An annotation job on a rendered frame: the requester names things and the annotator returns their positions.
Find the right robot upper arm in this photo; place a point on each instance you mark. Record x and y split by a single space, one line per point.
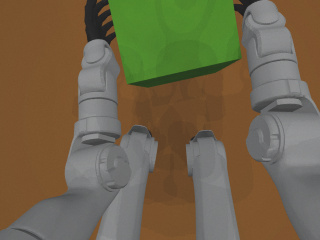
288 146

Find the robot left thigh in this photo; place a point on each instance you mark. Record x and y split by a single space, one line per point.
122 219

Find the right robot forearm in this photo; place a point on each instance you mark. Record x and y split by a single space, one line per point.
272 62

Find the carton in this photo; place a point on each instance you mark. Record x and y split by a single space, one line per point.
165 41

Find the left robot forearm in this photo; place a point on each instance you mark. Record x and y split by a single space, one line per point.
97 98

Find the right robot shin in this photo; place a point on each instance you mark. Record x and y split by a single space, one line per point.
219 145

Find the robot right hand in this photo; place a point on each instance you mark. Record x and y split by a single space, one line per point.
241 8

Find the robot left hand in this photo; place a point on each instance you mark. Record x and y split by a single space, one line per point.
94 29

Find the left robot upper arm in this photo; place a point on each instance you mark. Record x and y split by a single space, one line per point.
94 176

